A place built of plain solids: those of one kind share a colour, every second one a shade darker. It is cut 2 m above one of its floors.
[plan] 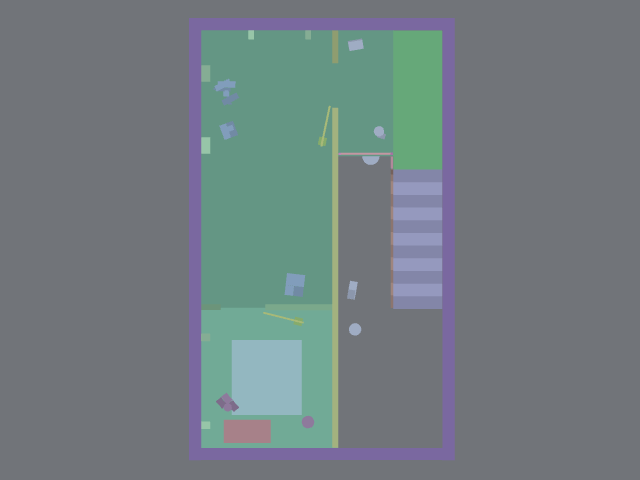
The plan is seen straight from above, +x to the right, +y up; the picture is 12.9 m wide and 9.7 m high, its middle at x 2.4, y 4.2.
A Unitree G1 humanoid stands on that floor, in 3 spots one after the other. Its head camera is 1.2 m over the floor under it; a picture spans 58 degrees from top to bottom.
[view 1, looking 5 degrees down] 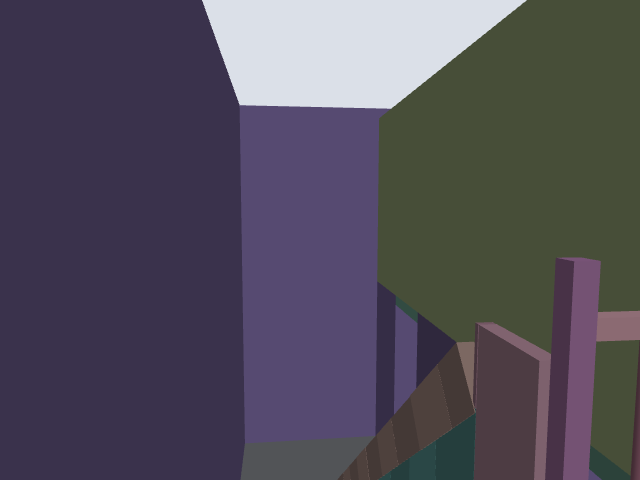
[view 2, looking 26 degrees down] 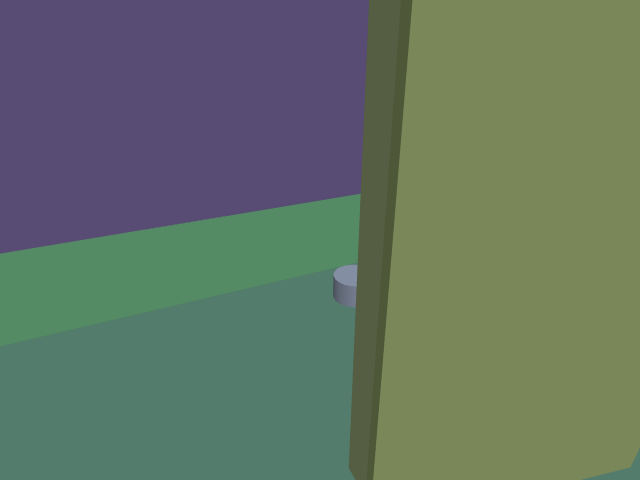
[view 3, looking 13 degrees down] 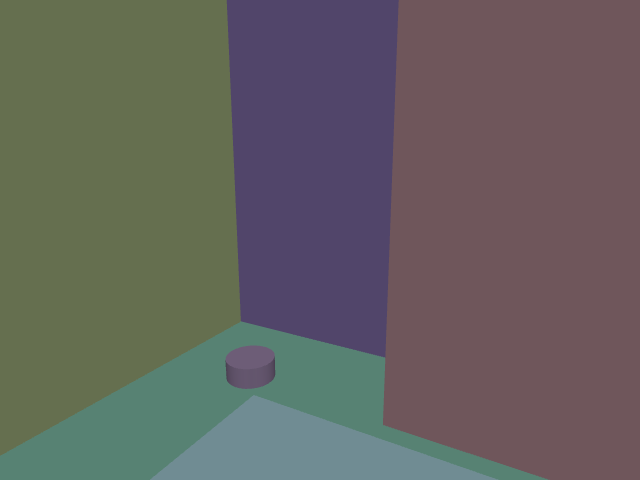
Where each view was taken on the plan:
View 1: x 4.38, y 6.64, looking -96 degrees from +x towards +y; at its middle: wall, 6.71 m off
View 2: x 2.01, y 7.32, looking -25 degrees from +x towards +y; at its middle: upper_floor_head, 2.74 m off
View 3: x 0.84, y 2.14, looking -61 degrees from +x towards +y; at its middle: wall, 2.52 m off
